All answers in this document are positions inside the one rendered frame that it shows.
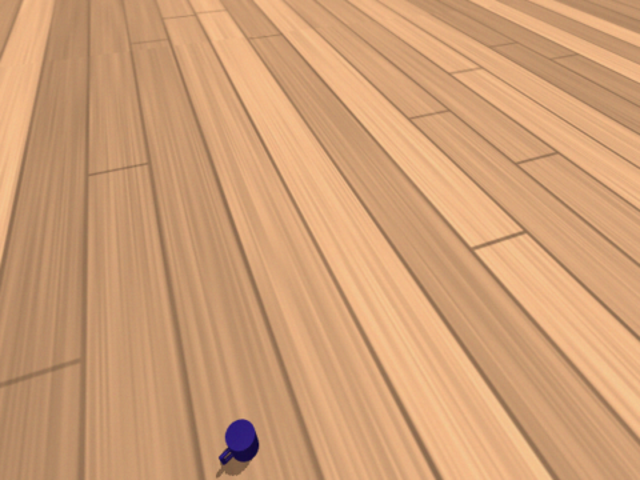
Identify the mug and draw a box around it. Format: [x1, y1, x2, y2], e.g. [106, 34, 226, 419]
[219, 419, 259, 465]

